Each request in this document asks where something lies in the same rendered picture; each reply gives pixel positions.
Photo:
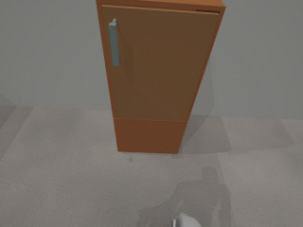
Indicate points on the handle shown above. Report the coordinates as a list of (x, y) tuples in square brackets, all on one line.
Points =
[(114, 42)]

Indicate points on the right robot thigh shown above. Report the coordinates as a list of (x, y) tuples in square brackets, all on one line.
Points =
[(184, 221)]

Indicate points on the cupboard door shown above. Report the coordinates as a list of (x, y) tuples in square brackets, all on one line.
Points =
[(161, 57)]

